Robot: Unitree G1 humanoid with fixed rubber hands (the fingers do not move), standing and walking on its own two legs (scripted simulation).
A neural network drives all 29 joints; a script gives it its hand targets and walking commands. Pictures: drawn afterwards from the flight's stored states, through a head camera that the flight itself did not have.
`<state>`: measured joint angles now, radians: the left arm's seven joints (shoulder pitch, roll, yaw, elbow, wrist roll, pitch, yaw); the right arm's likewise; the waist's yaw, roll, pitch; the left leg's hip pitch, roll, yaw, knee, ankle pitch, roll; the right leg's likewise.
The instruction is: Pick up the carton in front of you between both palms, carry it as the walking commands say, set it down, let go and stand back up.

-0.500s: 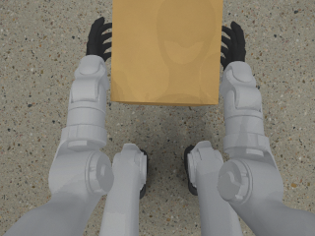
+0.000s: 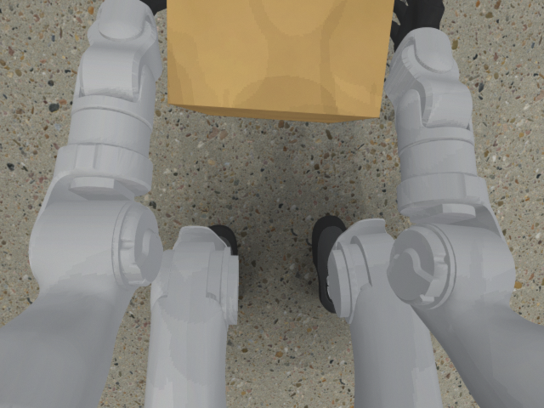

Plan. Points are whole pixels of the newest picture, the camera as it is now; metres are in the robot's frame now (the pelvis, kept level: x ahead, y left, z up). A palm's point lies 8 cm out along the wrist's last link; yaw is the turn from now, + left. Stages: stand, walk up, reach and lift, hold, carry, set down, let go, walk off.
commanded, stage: set down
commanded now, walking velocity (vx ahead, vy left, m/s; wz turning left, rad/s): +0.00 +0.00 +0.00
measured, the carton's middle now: (277, 36) +0.54 +0.01 -0.24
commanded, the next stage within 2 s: none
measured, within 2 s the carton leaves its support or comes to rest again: rests again in 0.64 s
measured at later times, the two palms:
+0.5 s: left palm (147, 9) +0.55 +0.16 -0.20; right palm (410, 28) +0.54 -0.14 -0.19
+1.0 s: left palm (156, 14) +0.55 +0.15 -0.21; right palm (414, 36) +0.54 -0.16 -0.21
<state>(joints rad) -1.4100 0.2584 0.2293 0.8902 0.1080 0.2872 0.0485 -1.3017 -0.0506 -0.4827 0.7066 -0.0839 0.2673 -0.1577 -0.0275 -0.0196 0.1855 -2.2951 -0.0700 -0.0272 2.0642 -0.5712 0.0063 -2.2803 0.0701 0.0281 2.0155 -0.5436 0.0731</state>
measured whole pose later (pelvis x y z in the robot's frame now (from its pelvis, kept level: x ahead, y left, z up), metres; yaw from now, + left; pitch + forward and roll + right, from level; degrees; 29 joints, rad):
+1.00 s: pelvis +0.00 -0.01 -0.04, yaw +0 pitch +35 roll -3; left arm -1.53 0.28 0.27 1.06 0.16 0.23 -0.08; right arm -1.43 -0.20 -0.52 1.01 -0.08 0.17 -0.05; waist 0.00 -0.06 0.40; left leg -2.22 -0.05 -0.03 2.25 -0.64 0.00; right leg -2.23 0.10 0.01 2.19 -0.58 0.06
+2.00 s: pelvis +0.00 +0.00 +0.07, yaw +1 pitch +46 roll -3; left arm -1.42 0.44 0.15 1.05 -0.03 0.20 -0.01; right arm -1.30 -0.21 -0.35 0.88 0.06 0.19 -0.15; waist -0.05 0.00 0.07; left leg -2.09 -0.07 -0.04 1.82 -0.52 0.00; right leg -2.08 0.06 0.03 1.77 -0.50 0.06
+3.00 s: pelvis +0.09 +0.00 +0.32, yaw +4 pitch +32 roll +0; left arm -0.45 0.25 0.19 0.69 0.05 0.05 -0.04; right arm -0.36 -0.16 -0.16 0.59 -0.03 0.06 0.03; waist -0.02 -0.01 -0.08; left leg -1.02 -0.05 -0.07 0.77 -0.30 0.00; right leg -1.02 0.02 0.04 0.75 -0.29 0.02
